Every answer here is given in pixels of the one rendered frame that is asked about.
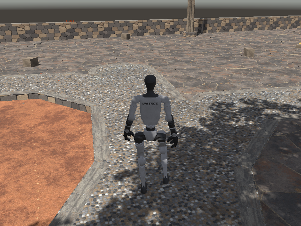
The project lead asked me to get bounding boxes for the right robot thigh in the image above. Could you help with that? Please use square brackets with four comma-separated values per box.
[157, 130, 166, 154]

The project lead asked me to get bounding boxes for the robot torso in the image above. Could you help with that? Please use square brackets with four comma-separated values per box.
[140, 94, 162, 141]

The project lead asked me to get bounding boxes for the right robot hand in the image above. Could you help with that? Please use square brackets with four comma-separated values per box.
[167, 136, 178, 148]

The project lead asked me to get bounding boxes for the right robot upper arm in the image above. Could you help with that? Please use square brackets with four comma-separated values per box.
[160, 95, 172, 122]

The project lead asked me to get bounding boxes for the left robot upper arm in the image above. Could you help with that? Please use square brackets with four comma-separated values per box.
[128, 95, 141, 121]

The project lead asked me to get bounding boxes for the left robot hand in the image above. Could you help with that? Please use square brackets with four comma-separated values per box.
[123, 131, 134, 141]

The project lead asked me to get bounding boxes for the right robot forearm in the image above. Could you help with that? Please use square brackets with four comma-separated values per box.
[168, 115, 177, 137]

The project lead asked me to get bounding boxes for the left robot forearm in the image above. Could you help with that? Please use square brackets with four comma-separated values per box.
[124, 114, 133, 133]

